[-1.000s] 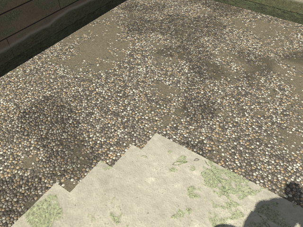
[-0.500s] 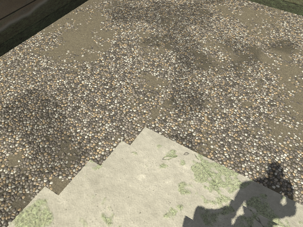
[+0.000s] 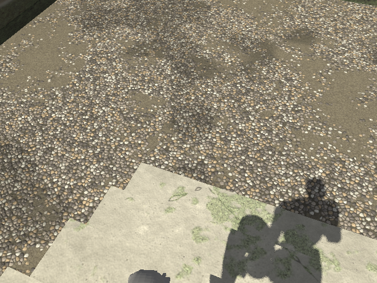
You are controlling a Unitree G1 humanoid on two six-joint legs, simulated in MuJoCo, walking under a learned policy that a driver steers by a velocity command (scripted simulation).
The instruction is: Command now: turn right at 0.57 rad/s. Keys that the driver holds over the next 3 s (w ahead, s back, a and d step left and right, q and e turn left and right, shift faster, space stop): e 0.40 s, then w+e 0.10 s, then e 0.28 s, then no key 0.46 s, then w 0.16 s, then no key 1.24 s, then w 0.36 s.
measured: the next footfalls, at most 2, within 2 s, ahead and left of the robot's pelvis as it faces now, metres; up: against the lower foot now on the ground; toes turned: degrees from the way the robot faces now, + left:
left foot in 0.20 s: +0.12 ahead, +0.16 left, +0.00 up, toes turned -8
right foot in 0.94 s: +0.14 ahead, -0.14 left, +0.00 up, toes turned -38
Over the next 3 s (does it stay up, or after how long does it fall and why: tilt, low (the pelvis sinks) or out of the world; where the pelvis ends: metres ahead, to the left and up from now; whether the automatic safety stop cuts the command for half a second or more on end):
stays up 0.17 -0.07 0.01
